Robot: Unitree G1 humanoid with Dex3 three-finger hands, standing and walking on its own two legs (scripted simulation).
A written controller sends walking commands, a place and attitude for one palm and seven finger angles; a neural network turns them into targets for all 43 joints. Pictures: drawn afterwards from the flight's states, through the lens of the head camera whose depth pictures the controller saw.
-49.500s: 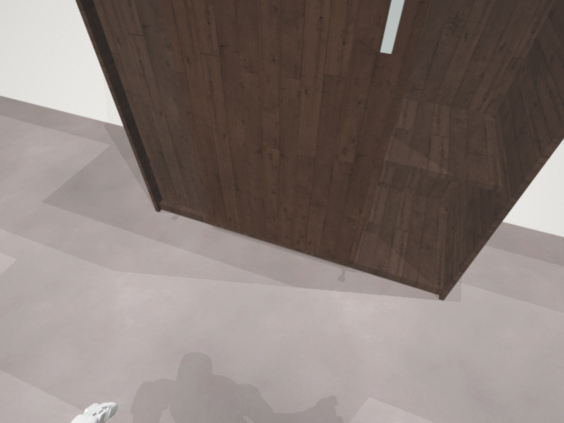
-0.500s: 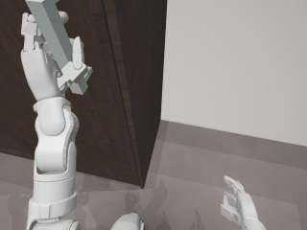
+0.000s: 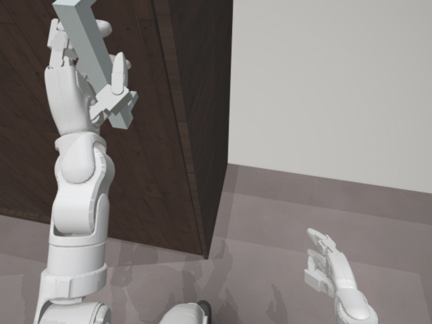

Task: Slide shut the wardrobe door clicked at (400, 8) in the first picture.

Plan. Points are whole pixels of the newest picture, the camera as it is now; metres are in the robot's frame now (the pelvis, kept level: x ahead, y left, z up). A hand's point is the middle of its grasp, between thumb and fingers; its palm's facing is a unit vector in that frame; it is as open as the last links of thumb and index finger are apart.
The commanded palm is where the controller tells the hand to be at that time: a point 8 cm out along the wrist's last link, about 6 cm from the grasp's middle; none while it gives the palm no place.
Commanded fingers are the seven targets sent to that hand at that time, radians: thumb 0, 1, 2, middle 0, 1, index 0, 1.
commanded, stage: stop walking and hold the door there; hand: left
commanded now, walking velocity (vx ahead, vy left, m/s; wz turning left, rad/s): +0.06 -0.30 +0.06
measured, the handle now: (109, 63) +0.37 +0.23 +0.26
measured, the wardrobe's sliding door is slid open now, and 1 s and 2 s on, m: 0.00 0.00 0.00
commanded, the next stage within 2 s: loosen the grip on the handle in 0.84 s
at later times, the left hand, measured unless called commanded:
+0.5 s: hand (120, 88) +0.34 +0.21 +0.25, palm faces +0.37 -0.92 -0.14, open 6.5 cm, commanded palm +0.31 +0.25 +0.23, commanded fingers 0.00 0.90 0.90 -0.45 -1.40 -0.45 -1.40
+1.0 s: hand (116, 87) +0.34 +0.21 +0.25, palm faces +0.30 -0.94 -0.18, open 7.2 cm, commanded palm +0.29 +0.26 +0.24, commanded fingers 0.00 0.42 0.67 -0.45 -1.40 -0.45 -1.40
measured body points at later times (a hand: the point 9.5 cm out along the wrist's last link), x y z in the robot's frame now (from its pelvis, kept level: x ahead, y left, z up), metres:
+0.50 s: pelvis +0.03 -0.01 -0.01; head -0.03 -0.03 +0.44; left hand +0.32 +0.25 +0.25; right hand +0.14 -0.30 -0.11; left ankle +0.10 +0.11 -0.74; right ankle -0.03 -0.14 -0.74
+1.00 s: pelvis +0.02 +0.00 +0.00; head +0.01 +0.00 +0.45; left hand +0.32 +0.26 +0.25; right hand +0.20 -0.24 -0.09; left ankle +0.10 +0.11 -0.74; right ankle -0.03 -0.14 -0.74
